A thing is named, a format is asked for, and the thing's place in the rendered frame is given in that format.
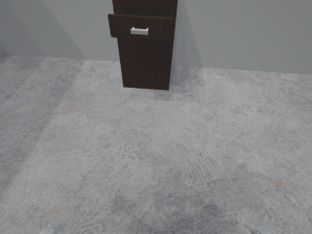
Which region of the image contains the cabinet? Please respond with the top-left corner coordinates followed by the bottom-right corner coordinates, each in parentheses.
top-left (112, 0), bottom-right (178, 91)

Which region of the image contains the drawer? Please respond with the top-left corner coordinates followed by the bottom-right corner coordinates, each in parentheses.
top-left (107, 5), bottom-right (174, 41)

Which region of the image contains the handle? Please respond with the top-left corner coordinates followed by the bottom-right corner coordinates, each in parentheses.
top-left (131, 27), bottom-right (149, 35)

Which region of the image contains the robot left hand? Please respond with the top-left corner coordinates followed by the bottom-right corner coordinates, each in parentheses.
top-left (40, 220), bottom-right (66, 234)

